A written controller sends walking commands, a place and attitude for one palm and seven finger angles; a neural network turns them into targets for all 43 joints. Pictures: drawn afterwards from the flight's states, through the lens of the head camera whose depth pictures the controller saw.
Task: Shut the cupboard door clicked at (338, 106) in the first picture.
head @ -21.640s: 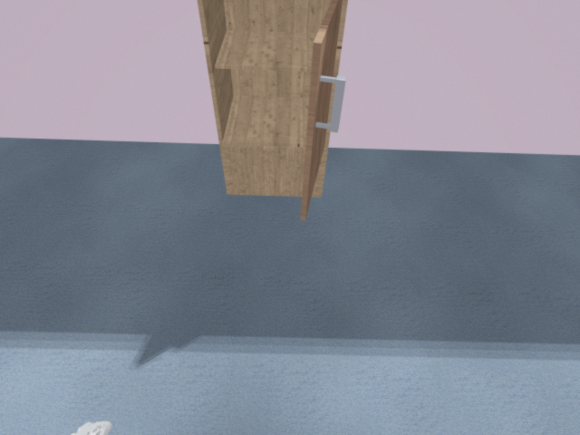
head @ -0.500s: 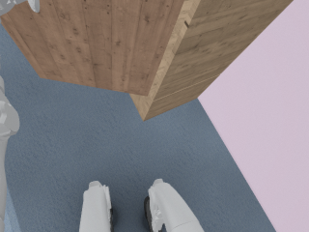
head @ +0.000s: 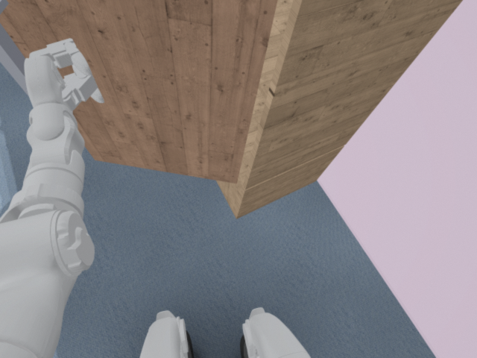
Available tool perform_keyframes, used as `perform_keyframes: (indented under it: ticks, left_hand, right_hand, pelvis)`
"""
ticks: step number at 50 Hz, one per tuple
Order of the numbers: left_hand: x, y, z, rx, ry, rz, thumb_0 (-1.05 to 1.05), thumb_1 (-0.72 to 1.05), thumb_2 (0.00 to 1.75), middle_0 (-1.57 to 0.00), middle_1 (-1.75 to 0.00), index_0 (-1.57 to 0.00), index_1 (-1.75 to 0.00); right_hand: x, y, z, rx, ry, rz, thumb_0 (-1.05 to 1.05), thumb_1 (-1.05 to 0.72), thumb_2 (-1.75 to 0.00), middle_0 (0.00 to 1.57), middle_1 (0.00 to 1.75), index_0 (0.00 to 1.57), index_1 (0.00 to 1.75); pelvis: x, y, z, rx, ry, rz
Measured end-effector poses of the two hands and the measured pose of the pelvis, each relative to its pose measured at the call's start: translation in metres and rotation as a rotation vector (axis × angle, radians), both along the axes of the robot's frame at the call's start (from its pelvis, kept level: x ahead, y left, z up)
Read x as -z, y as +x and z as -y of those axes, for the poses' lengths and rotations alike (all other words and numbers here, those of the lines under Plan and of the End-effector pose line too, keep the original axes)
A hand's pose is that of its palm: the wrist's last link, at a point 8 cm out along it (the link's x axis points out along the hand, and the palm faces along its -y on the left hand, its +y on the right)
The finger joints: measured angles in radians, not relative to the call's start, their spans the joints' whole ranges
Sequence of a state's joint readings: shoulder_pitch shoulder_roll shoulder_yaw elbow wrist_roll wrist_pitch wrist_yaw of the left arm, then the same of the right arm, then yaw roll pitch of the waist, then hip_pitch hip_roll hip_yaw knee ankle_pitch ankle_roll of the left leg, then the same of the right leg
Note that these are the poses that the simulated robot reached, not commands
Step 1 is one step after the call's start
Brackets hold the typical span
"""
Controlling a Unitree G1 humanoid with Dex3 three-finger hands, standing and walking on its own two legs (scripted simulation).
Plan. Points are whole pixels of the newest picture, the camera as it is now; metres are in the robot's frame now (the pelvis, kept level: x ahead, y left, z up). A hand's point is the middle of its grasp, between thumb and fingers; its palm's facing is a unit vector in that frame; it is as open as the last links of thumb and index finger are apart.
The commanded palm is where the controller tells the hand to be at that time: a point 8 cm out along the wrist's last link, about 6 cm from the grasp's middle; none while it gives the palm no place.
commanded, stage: pull the fist back off the door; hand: left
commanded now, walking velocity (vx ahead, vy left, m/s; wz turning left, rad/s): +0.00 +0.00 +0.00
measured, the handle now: (20, 52) +0.62 +0.27 +0.07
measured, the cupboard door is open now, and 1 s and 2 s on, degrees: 55 55 55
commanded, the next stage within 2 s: draw the hand back to the body in 0.32 s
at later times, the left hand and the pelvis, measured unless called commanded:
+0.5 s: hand (93, 114) +0.48 +0.15 +0.08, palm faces +0.16 -0.99 -0.02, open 3.1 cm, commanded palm +0.44 +0.20 +0.09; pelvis -0.01 -0.02 +0.00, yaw +3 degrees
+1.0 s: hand (17, 176) +0.36 +0.20 +0.15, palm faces +0.16 -0.98 -0.10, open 3.1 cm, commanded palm +0.30 +0.25 +0.17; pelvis +0.01 -0.01 +0.06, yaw +3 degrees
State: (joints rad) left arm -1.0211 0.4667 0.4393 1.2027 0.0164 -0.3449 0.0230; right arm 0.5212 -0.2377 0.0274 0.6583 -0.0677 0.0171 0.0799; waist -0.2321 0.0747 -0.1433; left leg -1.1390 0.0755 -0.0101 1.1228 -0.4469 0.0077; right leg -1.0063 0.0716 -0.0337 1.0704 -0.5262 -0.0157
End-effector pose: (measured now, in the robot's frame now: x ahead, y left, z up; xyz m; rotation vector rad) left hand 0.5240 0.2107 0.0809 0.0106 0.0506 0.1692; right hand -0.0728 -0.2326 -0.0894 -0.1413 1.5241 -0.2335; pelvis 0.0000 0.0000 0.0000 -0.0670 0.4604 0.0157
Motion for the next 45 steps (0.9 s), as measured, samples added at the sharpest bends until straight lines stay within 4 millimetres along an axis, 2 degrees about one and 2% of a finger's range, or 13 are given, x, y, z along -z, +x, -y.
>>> perform_keyframes:
  ticks: [5,11,15,19,23,28,33,36,40,45]
  left_hand:
    - [0.004,-0.026,-0.001,0.007,0.011,0.028,0.01,0.9,0.9,-1.3,-1.5,-1.29,-1.5]
    - [0.008,-0.055,0.002,0.004,0.001,0.041,0.01,0.9,0.9,-1.3,-1.5,-1.3,-1.5]
    - [0.006,-0.069,0.003,0.006,0.01,0.056,0.02,0.9,0.9,-1.3,-1.5,-1.3,-1.5]
    - [0.002,-0.075,0.005,0.01,0.018,0.057,0.02,0.89,0.9,-1.3,-1.5,-1.3,-1.5]
    - [-0.001,-0.072,0.007,0.013,0.021,0.052,0.02,0.89,0.9,-1.3,-1.5,-1.3,-1.5]
    - [-0.011,-0.075,0.007,0.015,0.02,0.083,0.02,0.89,0.9,-1.3,-1.5,-1.3,-1.5]
    - [-0.023,-0.101,-0.003,0.009,0.032,0.07,0.02,0.89,0.9,-1.3,-1.5,-1.3,-1.5]
    - [-0.031,-0.121,-0.012,-0.005,0.032,0.061,0.02,0.89,0.9,-1.3,-1.5,-1.3,-1.5]
    - [-0.045,-0.144,-0.022,-0.008,0.036,0.078,0.02,0.89,0.9,-1.3,-1.5,-1.3,-1.5]
    - [-0.062,-0.169,-0.028,0.018,0.035,0.102,0.02,0.89,0.9,-1.29,-1.49,-1.29,-1.49]
  right_hand:
    - [-0.002,0.03,0.02,-0.03,-0.026,0.048,0.0,-0.91,-0.9,0.21,0.3,0.21,0.29]
    - [0.001,0.082,0.039,-0.091,-0.055,0.159,0.0,-0.91,-0.9,0.2,0.3,0.2,0.29]
    - [0.004,0.115,0.043,-0.125,-0.061,0.246,0.0,-0.91,-0.9,0.2,0.29,0.2,0.29]
    - [0.007,0.137,0.042,-0.151,-0.054,0.31,0.0,-0.91,-0.9,0.2,0.29,0.2,0.29]
    - [0.012,0.143,0.039,-0.163,-0.044,0.337,0.0,-0.91,-0.9,0.2,0.29,0.2,0.29]
    - [0.015,0.13,0.034,-0.13,-0.021,0.323,0.0,-0.91,-0.9,0.2,0.29,0.2,0.29]
    - [0.008,0.111,0.029,-0.075,0.013,0.293,0.0,-0.91,-0.9,0.2,0.29,0.2,0.29]
    - [-0.001,0.107,0.027,-0.063,0.017,0.293,0.0,-0.91,-0.9,0.2,0.3,0.2,0.29]
    - [-0.013,0.114,0.03,-0.072,0.002,0.326,0.0,-0.91,-0.9,0.21,0.3,0.2,0.29]
    - [-0.028,0.145,0.034,-0.102,-0.028,0.428,0.01,-0.91,-0.9,0.21,0.3,0.2,0.29]
  pelvis:
    - [-0.006,0.006,0.003,-0.008,0.013,0.033]
    - [-0.01,0.008,0.007,-0.021,0.023,0.067]
    - [-0.01,0.006,0.009,-0.027,0.03,0.087]
    - [-0.008,0.002,0.012,-0.035,0.033,0.098]
    - [-0.005,-0.003,0.015,-0.041,0.034,0.096]
    - [-0.006,-0.006,0.016,-0.027,0.04,0.102]
    - [-0.02,-0.002,0.017,-0.009,0.051,0.149]
    - [-0.031,0.001,0.017,-0.009,0.055,0.184]
    - [-0.041,0.003,0.017,-0.018,0.055,0.227]
    - [-0.05,0.005,0.014,-0.028,0.056,0.271]
